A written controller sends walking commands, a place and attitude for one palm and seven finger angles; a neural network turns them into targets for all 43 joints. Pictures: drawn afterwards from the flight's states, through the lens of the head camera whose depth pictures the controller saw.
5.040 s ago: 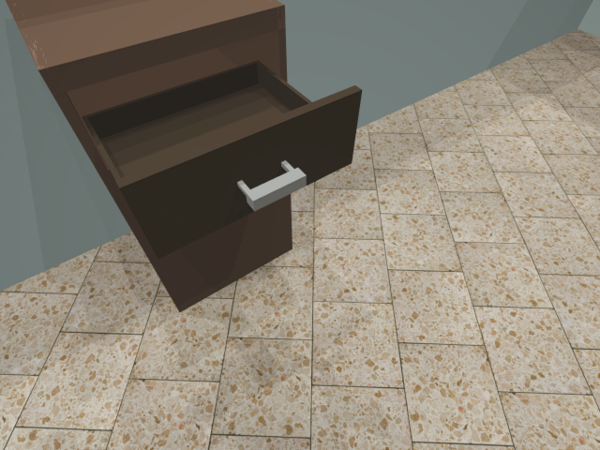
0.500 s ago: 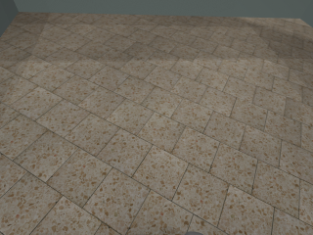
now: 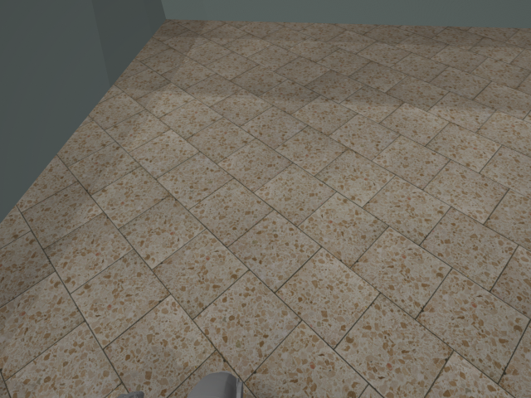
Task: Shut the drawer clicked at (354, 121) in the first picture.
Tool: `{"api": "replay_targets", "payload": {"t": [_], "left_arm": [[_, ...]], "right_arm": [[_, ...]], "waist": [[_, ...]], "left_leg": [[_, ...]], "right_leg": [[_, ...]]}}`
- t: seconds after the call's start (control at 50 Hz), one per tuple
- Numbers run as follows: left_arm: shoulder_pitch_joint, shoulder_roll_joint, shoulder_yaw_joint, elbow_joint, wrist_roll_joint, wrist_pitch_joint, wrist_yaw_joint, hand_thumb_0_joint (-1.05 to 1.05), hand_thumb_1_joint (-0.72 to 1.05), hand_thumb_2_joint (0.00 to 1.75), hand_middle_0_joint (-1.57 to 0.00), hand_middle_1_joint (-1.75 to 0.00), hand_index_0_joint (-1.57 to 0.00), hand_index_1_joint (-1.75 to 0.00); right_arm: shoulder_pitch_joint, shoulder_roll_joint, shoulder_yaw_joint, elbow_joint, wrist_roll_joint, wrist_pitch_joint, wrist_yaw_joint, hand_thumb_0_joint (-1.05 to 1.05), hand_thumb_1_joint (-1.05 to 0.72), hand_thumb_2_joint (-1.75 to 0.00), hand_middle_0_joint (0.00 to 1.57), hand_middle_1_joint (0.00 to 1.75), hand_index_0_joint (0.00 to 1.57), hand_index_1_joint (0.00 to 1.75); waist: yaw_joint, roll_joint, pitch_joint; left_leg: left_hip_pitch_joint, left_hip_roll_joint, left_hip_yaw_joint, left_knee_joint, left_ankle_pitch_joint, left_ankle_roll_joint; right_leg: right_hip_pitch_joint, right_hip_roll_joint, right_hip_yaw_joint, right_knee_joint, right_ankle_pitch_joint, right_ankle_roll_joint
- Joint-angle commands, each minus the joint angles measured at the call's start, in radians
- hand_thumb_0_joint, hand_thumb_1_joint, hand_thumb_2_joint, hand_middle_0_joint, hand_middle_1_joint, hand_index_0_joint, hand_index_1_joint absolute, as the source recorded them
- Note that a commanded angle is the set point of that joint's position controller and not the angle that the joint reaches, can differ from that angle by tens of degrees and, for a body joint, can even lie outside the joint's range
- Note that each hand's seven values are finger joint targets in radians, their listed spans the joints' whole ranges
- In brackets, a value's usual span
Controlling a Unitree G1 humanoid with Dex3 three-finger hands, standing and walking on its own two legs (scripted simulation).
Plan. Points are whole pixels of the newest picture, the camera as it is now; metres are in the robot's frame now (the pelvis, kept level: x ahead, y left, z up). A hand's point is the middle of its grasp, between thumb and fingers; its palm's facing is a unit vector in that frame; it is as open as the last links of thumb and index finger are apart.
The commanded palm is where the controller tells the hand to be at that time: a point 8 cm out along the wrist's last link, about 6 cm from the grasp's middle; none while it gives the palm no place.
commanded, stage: turn to face it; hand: left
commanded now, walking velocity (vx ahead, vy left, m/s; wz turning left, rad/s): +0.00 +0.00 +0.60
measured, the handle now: out of the picture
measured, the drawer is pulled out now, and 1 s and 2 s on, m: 0.30 0.30 0.30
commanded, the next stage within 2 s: none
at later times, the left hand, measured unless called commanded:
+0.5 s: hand out of the picture +0.02 +0.27 -0.17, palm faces +0.35 -0.90 -0.28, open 7.3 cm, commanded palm none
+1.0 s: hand out of the picture -0.05 +0.21 -0.17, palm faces +0.61 -0.75 -0.25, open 7.3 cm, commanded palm none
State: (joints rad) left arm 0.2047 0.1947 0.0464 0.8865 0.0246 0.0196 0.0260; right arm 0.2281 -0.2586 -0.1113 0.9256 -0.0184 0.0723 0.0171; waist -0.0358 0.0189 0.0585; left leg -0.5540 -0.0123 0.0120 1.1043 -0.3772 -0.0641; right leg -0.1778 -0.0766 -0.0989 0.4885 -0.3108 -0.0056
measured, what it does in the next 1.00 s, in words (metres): steps on the spot, turning left: left foot, then right foot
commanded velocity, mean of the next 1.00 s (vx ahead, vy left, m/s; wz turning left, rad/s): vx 0.00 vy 0.00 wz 0.60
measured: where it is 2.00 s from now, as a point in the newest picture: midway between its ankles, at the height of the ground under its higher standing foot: outside the picture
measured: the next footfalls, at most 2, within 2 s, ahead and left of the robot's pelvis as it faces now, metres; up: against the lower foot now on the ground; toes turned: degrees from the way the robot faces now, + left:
left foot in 0.22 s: +0.02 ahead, +0.15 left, +0.00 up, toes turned +15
right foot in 0.64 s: +0.11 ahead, -0.08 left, +0.00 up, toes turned +22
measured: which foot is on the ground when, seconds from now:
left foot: up 0.00-0.20, down 0.22-0.64, up 0.66-1.00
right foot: down 0.00-0.22, up 0.24-0.62, down 0.64-1.00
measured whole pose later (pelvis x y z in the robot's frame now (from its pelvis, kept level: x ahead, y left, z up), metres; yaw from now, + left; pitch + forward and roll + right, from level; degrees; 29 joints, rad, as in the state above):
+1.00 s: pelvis +0.03 +0.01 -0.01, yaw +38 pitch +0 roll +1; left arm 0.23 0.22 0.04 0.87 0.03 0.03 0.01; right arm 0.14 -0.25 -0.08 0.92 -0.01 0.07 0.03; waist 0.01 -0.02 0.11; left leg -0.37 0.03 0.08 0.79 -0.42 -0.05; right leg -0.22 -0.16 -0.24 0.59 -0.35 0.02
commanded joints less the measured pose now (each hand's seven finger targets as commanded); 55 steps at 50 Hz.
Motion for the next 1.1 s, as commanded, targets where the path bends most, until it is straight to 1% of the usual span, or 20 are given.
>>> {"api": "replay_targets", "payload": {"t": [0.0,0.1,0.16,0.18,0.2,0.22,0.26,0.34,0.48,0.56,0.58,0.62,0.66,0.72,0.88,0.98,1.0,1.02,1.04,1.08], "left_arm": [[0.079,0.207,0.044,-0.049,0.001,-0.021,0.010,0.00,0.90,0.90,-0.20,-0.30,-0.20,-0.30],[0.107,0.245,0.057,-0.041,0.005,-0.011,0.006,0.00,0.90,0.90,-0.20,-0.30,-0.20,-0.30],[0.082,0.255,0.064,-0.040,-0.002,-0.008,0.003,0.00,0.90,0.90,-0.20,-0.30,-0.20,-0.30],[0.073,0.245,0.064,-0.048,-0.009,-0.006,0.001,0.00,0.90,0.90,-0.20,-0.30,-0.20,-0.30],[0.077,0.188,0.056,-0.086,-0.017,-0.004,-0.008,0.00,0.90,0.90,-0.20,-0.30,-0.20,-0.30],[0.042,0.155,0.038,-0.120,-0.010,0.000,-0.004,0.00,0.90,0.90,-0.20,-0.30,-0.20,-0.30],[-0.045,0.158,0.045,-0.114,-0.013,0.015,0.005,0.00,0.90,0.90,-0.20,-0.30,-0.20,-0.30],[0.029,0.162,0.052,-0.063,-0.007,0.021,-0.017,0.00,0.90,0.90,-0.20,-0.30,-0.20,-0.30],[-0.038,0.143,0.042,-0.113,-0.013,0.015,-0.012,0.00,0.90,0.90,-0.20,-0.30,-0.20,-0.30],[0.037,0.144,0.040,-0.108,-0.021,-0.004,-0.007,0.00,0.90,0.90,-0.20,-0.30,-0.20,-0.30],[0.089,0.165,0.046,-0.099,-0.019,-0.014,-0.003,0.00,0.90,0.90,-0.20,-0.30,-0.20,-0.30],[0.115,0.309,0.071,-0.106,0.003,-0.026,0.007,0.00,0.90,0.90,-0.20,-0.30,-0.20,-0.30],[0.045,0.258,0.066,-0.120,-0.003,-0.022,0.016,0.00,0.90,0.90,-0.20,-0.30,-0.20,-0.30],[-0.040,0.187,0.037,-0.134,-0.001,-0.028,0.011,0.00,0.90,0.90,-0.20,-0.30,-0.20,-0.30],[0.074,0.231,0.053,-0.078,0.005,-0.017,0.008,0.00,0.90,0.90,-0.20,-0.30,-0.20,-0.30],[0.062,0.251,0.067,-0.060,-0.003,-0.005,0.003,0.00,0.90,0.90,-0.20,-0.30,-0.20,-0.30],[0.062,0.236,0.065,-0.065,-0.011,-0.001,-0.001,0.00,0.90,0.90,-0.20,-0.30,-0.20,-0.30],[0.067,0.175,0.058,-0.099,-0.018,0.004,-0.009,0.00,0.90,0.90,-0.20,-0.30,-0.20,-0.30],[-0.004,0.146,0.035,-0.140,-0.009,0.009,-0.005,0.00,0.90,0.90,-0.20,-0.30,-0.20,-0.30],[-0.074,0.149,0.043,-0.124,-0.013,0.021,0.004,0.00,0.90,0.90,-0.20,-0.30,-0.20,-0.30]], "right_arm": [[-0.125,-0.046,0.010,-0.107,-0.001,-0.016,0.007,0.00,-0.90,-0.90,0.20,0.30,0.20,0.30],[-0.178,-0.051,0.026,-0.119,0.007,-0.027,0.009,0.00,-0.90,-0.90,0.20,0.30,0.20,0.30],[-0.105,-0.079,0.021,-0.108,0.006,-0.040,0.003,0.00,-0.90,-0.90,0.20,0.30,0.20,0.30],[-0.022,-0.130,0.007,-0.087,0.001,-0.050,0.002,0.00,-0.90,-0.90,0.20,0.30,0.20,0.30],[0.041,-0.249,-0.023,-0.080,-0.005,-0.060,-0.004,0.00,-0.90,-0.90,0.20,0.30,0.20,0.30],[0.102,-0.300,-0.032,-0.057,0.011,-0.053,-0.005,0.00,-0.90,-0.90,0.20,0.30,0.20,0.30],[0.064,-0.249,-0.019,-0.059,0.007,-0.057,-0.030,0.00,-0.90,-0.90,0.20,0.30,0.20,0.30],[-0.114,-0.184,0.007,-0.110,0.002,-0.063,-0.027,0.00,-0.90,-0.90,0.20,0.30,0.20,0.30],[-0.069,-0.192,-0.010,-0.100,-0.004,-0.054,-0.024,0.00,-0.90,-0.90,0.20,0.30,0.20,0.30],[-0.106,-0.191,-0.017,-0.116,0.000,-0.048,-0.024,0.00,-0.90,-0.90,0.20,0.30,0.20,0.30],[-0.119,-0.172,-0.015,-0.122,0.006,-0.048,-0.023,0.00,-0.90,-0.90,0.20,0.30,0.20,0.30],[-0.087,-0.069,0.000,-0.157,0.011,-0.051,-0.015,0.00,-0.90,-0.90,0.20,0.30,0.20,0.30],[-0.111,-0.106,-0.013,-0.137,0.001,-0.030,-0.012,0.00,-0.90,-0.90,0.20,0.30,0.20,0.30],[-0.070,-0.081,-0.003,-0.093,-0.002,-0.019,0.009,0.00,-0.90,-0.90,0.20,0.30,0.20,0.30],[-0.167,-0.052,0.022,-0.109,0.007,-0.021,0.014,0.00,-0.90,-0.90,0.20,0.30,0.20,0.30],[-0.085,-0.068,0.024,-0.095,0.008,-0.043,0.006,0.00,-0.90,-0.90,0.20,0.30,0.20,0.30],[-0.021,-0.113,0.012,-0.081,0.005,-0.051,0.006,0.00,-0.90,-0.90,0.20,0.30,0.20,0.30],[0.045,-0.230,-0.017,-0.077,-0.003,-0.061,0.001,0.00,-0.90,-0.90,0.20,0.30,0.20,0.30],[0.116,-0.283,-0.025,-0.055,0.008,-0.053,-0.004,0.00,-0.90,-0.90,0.20,0.30,0.20,0.30],[0.086,-0.234,-0.012,-0.044,0.003,-0.058,-0.033,0.00,-0.90,-0.90,0.20,0.30,0.20,0.30]], "waist": [[0.070,-0.211,-0.030],[0.093,-0.277,-0.068],[0.044,-0.253,-0.120],[-0.003,-0.151,-0.180],[-0.037,0.161,-0.229],[-0.056,0.250,-0.243],[-0.056,0.213,-0.185],[0.036,0.143,-0.090],[0.008,0.133,-0.102],[0.049,0.138,-0.133],[0.079,0.084,-0.149],[0.089,-0.339,-0.142],[0.066,-0.256,-0.081],[0.019,-0.199,-0.033],[0.084,-0.224,-0.072],[0.046,-0.207,-0.127],[0.009,-0.112,-0.165],[-0.027,0.197,-0.202],[-0.054,0.257,-0.192],[-0.050,0.210,-0.149]], "left_leg": [[-0.030,0.034,0.046,-0.088,-0.038,-0.017],[0.102,0.021,0.104,-0.326,-0.049,0.008],[0.279,0.000,0.132,-0.581,0.101,0.030],[0.468,0.044,0.080,-0.698,0.299,0.055],[0.712,0.300,-0.241,-0.689,0.687,0.175],[0.726,0.441,-0.346,-0.662,0.997,0.284],[0.580,0.378,-0.323,-0.675,0.831,0.283],[0.372,0.222,-0.196,-0.740,0.535,0.205],[0.390,0.218,-0.317,-0.720,0.496,0.236],[0.302,0.179,-0.358,-0.619,0.569,0.205],[0.227,0.138,-0.343,-0.554,0.470,0.167],[-0.068,-0.084,-0.066,-0.159,-0.218,0.026],[-0.047,-0.001,-0.111,0.108,-0.181,0.033],[-0.030,0.027,-0.048,0.160,-0.032,0.004],[0.064,0.036,0.061,-0.207,-0.065,-0.004],[0.280,0.020,0.119,-0.563,0.099,0.030],[0.446,0.049,0.069,-0.682,0.261,0.053],[0.642,0.300,-0.275,-0.708,0.618,0.172],[0.641,0.428,-0.375,-0.702,0.882,0.265],[0.543,0.373,-0.365,-0.708,0.771,0.275]], "right_leg": [[0.121,-0.248,0.082,-0.089,0.587,-0.110],[0.149,-0.268,0.044,-0.024,0.669,-0.100],[0.122,-0.254,-0.024,0.111,0.671,-0.046],[0.020,-0.236,-0.061,0.273,0.575,-0.001],[-0.298,-0.103,-0.094,0.508,0.030,0.078],[-0.422,-0.053,-0.012,0.649,-0.365,0.094],[-0.443,-0.063,0.093,0.717,-0.281,0.097],[-0.332,-0.040,0.086,0.641,-0.090,0.103],[-0.282,0.017,0.091,0.393,-0.117,0.102],[-0.066,0.064,0.068,0.110,-0.007,0.087],[0.056,0.036,0.082,-0.048,0.103,0.082],[0.196,-0.397,0.476,-0.199,0.287,-0.093],[0.029,-0.371,0.408,-0.186,0.252,-0.152],[0.000,-0.250,0.157,-0.133,0.373,-0.112],[0.119,-0.279,0.047,-0.083,0.514,-0.119],[0.093,-0.280,-0.044,0.080,0.538,-0.053],[-0.016,-0.254,-0.075,0.224,0.450,-0.006],[-0.306,-0.112,-0.112,0.462,-0.038,0.077],[-0.412,-0.056,-0.027,0.607,-0.381,0.096],[-0.450,-0.063,0.089,0.715,-0.279,0.096]]}}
